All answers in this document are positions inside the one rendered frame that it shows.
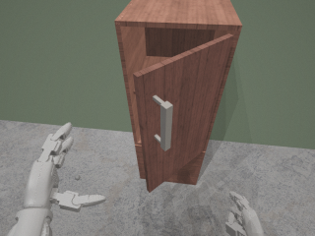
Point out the left robot hand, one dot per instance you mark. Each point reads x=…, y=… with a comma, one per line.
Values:
x=40, y=191

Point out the handle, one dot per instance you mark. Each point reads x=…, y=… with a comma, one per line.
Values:
x=166, y=112

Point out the cupboard door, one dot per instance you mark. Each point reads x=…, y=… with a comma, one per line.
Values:
x=191, y=82

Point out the robot left forearm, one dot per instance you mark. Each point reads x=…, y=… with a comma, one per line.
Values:
x=33, y=221

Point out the right robot hand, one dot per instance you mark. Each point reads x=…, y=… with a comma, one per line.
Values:
x=248, y=224

